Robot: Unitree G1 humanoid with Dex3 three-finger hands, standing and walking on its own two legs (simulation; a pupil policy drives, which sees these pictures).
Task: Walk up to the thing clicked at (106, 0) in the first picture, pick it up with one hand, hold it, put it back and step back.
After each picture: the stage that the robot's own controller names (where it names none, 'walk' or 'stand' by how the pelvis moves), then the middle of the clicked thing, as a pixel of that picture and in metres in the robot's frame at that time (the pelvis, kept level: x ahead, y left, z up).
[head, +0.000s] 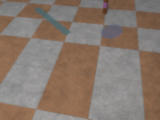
stand; (105, 5) +2.21 -0.30 -0.66
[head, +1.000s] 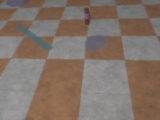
walk; (87, 16) +2.07 +0.11 -0.64
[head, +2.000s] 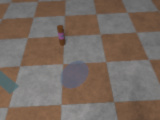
walk; (61, 35) +1.40 +0.34 -0.64
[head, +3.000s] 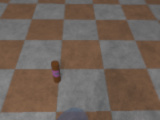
walk; (56, 72) +0.90 +0.26 -0.63
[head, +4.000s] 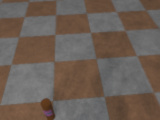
walk; (48, 110) +0.55 +0.28 -0.64
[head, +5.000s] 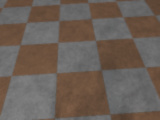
stand; out of the picture +0.39 +0.28 -0.65
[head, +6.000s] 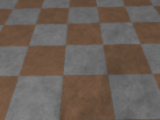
stand; out of the picture +0.39 +0.24 -0.66
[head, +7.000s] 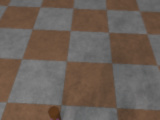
stand; (55, 117) +0.43 +0.20 -0.64
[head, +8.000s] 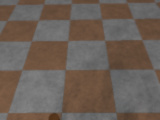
stand; out of the picture +0.44 +0.23 -0.65
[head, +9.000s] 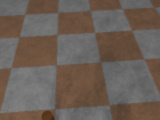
stand; out of the picture +0.42 +0.26 -0.65
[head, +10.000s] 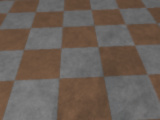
stand; out of the picture +0.39 +0.25 -0.66
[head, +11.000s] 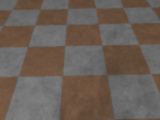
stand; out of the picture +0.41 +0.23 -0.66
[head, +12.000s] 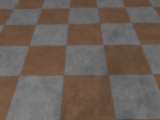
stand; out of the picture +0.40 +0.23 -0.66
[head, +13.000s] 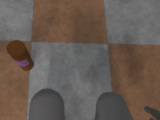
go down; (22, 57) +0.47 +0.28 -0.32
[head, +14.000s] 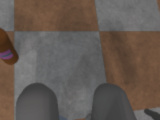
approach; (4, 49) +0.46 +0.31 -0.26
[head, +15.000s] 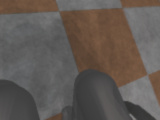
close in; out of the picture +0.44 +0.36 -0.16
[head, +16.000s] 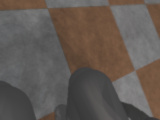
close; out of the picture +0.43 +0.36 -0.16
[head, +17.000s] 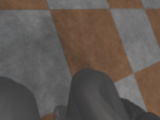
lift; out of the picture +0.39 +0.35 -0.16
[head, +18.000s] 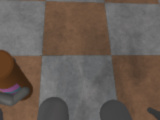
lift; (12, 81) +0.32 +0.24 +0.00
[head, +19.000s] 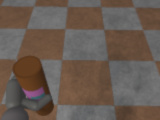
hold; (37, 90) +0.32 +0.17 +0.03
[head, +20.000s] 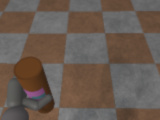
hold; (38, 89) +0.32 +0.17 +0.04
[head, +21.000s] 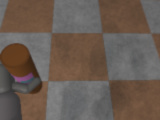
crouch; (26, 73) +0.38 +0.20 -0.01
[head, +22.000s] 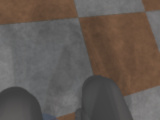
lower; out of the picture +0.46 +0.33 -0.08
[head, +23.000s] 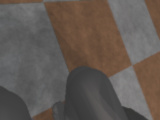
lower; out of the picture +0.43 +0.37 -0.16
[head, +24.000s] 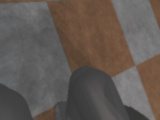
lower; out of the picture +0.42 +0.37 -0.16
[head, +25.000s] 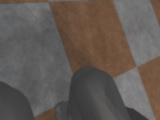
lower; out of the picture +0.41 +0.37 -0.16
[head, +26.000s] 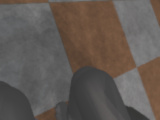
lower; out of the picture +0.41 +0.37 -0.16
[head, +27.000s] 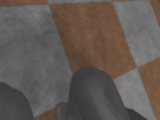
open; out of the picture +0.42 +0.34 -0.16
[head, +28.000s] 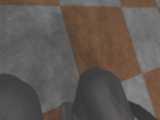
stand; out of the picture +0.41 +0.33 -0.17
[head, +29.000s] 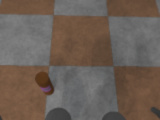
walk; (45, 84) +0.45 +0.23 -0.44
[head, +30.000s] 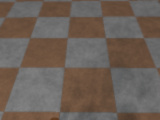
stand; out of the picture +0.40 +0.20 -0.60
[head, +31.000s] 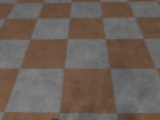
stand; out of the picture +0.41 +0.21 -0.60
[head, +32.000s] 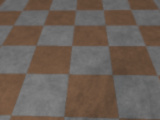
stand; out of the picture +0.42 +0.20 -0.65
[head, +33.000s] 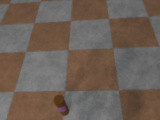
walk; (62, 105) +0.48 +0.24 -0.62
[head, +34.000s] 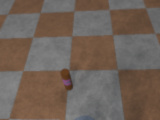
walk; (67, 80) +0.71 +0.20 -0.63
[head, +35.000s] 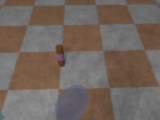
stand; (60, 56) +1.02 +0.24 -0.64
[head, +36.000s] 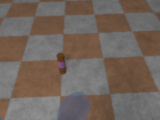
stand; (61, 64) +1.03 +0.24 -0.66
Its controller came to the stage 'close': yes
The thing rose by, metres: 0.68
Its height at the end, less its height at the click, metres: +0.00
